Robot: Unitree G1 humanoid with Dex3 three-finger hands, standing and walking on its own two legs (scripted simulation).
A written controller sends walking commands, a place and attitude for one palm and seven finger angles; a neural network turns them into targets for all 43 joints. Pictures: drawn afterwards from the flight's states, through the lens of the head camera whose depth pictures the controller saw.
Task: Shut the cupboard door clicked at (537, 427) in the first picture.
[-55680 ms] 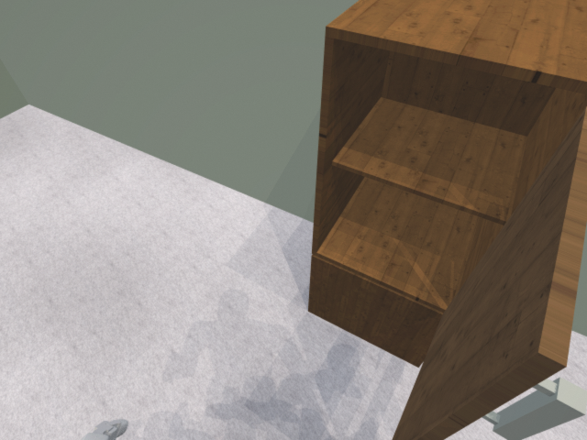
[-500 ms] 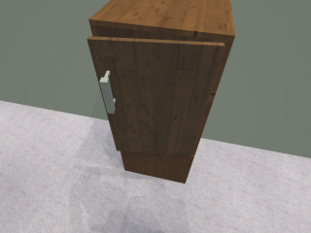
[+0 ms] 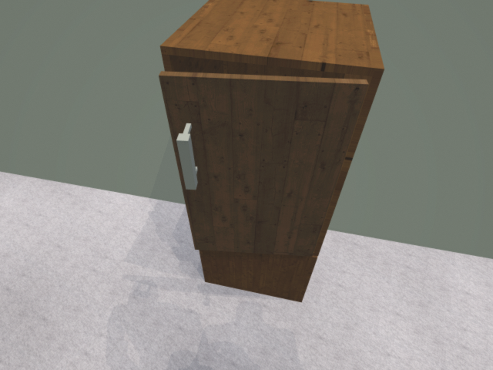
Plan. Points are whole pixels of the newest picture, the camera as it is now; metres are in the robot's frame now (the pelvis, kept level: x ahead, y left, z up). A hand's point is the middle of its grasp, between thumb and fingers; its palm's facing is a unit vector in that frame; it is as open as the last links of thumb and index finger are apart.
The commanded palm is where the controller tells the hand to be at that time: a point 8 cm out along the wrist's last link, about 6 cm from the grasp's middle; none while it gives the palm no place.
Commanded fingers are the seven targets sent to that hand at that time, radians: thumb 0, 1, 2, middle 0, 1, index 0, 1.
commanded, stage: raise the hand and make a fist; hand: left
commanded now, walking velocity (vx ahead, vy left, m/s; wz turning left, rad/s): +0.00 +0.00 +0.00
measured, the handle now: (189, 156) +0.52 +0.16 +0.05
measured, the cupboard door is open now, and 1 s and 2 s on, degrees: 9 9 9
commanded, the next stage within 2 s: bring the fist close to the handle in 1.98 s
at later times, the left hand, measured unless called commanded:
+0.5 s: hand out of the picture +0.14 +0.17 -0.07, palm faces +0.04 -1.00 +0.02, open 6.1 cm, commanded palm +0.13 +0.23 -0.03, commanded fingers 0.00 0.90 0.90 -0.60 -0.74 -0.60 -0.74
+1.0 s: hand (125, 314) +0.20 +0.20 +0.01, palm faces +0.13 -0.99 -0.06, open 3.8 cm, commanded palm +0.17 +0.24 +0.01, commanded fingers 0.00 0.90 0.90 -1.06 -1.24 -1.06 -1.24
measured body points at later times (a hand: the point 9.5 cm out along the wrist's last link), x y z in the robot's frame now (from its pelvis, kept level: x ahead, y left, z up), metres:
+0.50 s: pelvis +0.00 -0.03 -0.08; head +0.03 +0.00 +0.37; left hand +0.13 +0.22 -0.07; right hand +0.24 -0.26 -0.09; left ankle +0.02 +0.08 -0.74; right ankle +0.06 -0.12 -0.74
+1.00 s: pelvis +0.03 -0.01 -0.07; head +0.08 -0.01 +0.38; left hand +0.19 +0.25 +0.02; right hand +0.21 -0.24 -0.15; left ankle +0.02 +0.08 -0.74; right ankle +0.06 -0.12 -0.74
